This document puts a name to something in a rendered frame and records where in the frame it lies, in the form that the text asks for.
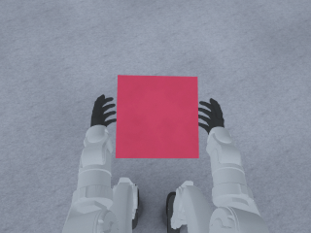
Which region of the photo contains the right robot upper arm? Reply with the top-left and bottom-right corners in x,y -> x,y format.
209,205 -> 269,233

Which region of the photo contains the right robot hand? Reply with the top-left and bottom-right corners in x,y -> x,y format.
198,98 -> 225,135

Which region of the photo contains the carton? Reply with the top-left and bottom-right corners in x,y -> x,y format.
116,75 -> 199,158

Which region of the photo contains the robot right shin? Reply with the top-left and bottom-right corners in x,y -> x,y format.
170,181 -> 193,228

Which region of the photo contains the robot right forearm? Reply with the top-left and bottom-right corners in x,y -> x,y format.
206,126 -> 264,220

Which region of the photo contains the left robot upper arm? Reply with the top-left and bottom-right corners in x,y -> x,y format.
62,209 -> 120,233

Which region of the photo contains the right robot thigh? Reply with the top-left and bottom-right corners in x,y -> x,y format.
176,185 -> 213,233

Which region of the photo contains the left robot hand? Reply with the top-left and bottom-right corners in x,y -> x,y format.
90,94 -> 117,127

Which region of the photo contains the robot left forearm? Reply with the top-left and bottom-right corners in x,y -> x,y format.
61,124 -> 114,233

